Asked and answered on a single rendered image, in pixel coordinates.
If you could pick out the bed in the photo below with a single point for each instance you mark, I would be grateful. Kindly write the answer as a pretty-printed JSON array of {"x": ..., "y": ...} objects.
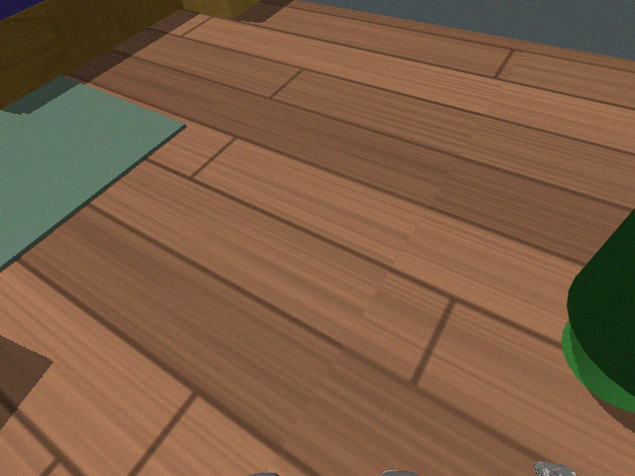
[{"x": 43, "y": 39}]

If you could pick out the potted plant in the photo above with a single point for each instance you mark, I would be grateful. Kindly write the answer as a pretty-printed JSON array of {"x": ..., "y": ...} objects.
[{"x": 599, "y": 339}]

